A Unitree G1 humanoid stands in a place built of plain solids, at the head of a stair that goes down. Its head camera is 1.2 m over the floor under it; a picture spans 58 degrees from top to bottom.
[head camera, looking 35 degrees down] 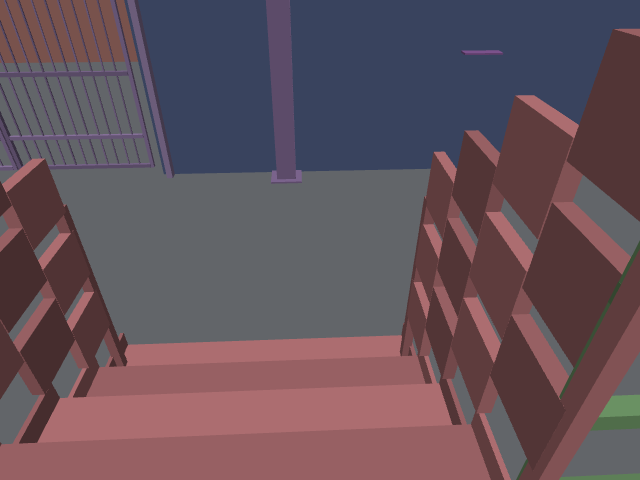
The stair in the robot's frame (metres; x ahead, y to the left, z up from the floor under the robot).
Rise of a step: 0.18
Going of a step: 0.30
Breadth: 1.62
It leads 3 degrees to the left of straight ahead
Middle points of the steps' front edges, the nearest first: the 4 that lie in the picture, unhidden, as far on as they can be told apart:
0.83 0.27 -0.18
1.12 0.28 -0.35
1.42 0.30 -0.53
1.72 0.31 -0.71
